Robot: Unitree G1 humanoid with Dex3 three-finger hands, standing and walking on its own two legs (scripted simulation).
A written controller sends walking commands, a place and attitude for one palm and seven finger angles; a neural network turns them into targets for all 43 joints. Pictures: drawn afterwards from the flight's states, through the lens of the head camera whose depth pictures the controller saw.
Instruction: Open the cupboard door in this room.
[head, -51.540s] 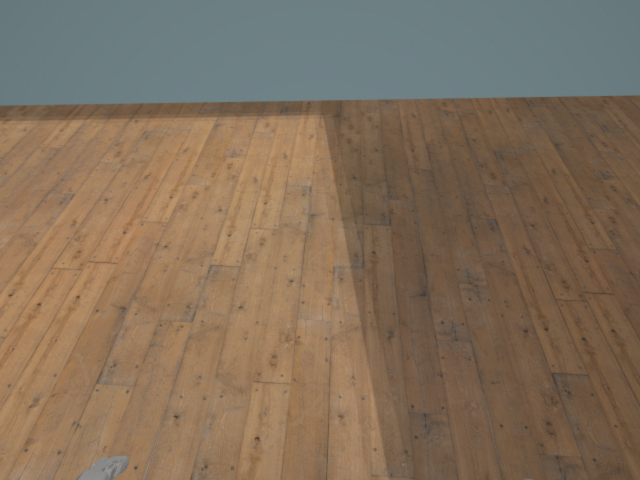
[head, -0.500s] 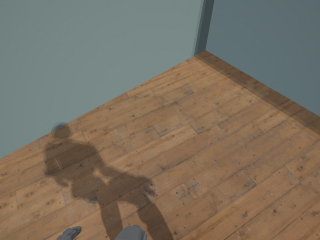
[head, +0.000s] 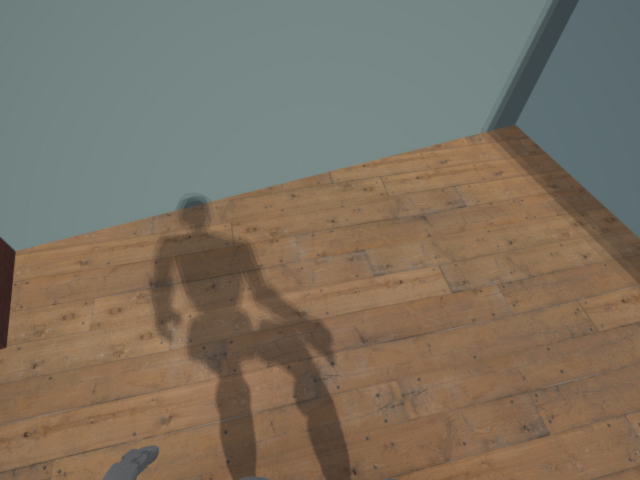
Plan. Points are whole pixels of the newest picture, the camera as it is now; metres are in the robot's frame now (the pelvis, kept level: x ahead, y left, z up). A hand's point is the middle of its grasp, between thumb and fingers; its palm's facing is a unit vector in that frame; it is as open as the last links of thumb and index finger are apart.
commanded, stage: turn to face it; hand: left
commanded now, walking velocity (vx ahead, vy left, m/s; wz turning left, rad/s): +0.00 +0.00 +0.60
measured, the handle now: out of the picture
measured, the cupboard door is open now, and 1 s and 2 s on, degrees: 46 46 46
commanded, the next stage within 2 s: take the last steps up to it in 1.78 s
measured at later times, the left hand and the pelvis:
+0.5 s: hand out of the picture +0.01 +0.22 -0.18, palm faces +0.34 -0.91 -0.22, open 7.4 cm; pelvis +0.01 +0.00 +0.00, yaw +19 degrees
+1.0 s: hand out of the picture -0.02 +0.17 -0.17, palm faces +0.59 -0.78 -0.21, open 7.4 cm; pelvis +0.03 -0.02 +0.00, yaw +37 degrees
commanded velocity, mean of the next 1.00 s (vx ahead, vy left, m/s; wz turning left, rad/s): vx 0.00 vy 0.00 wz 0.60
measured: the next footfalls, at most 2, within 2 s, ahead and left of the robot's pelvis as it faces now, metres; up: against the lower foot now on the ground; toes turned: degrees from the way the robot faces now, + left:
right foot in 0.02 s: +0.05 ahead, -0.14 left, +0.00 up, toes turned -1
left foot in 0.36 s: +0.02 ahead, +0.12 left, +0.00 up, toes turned +18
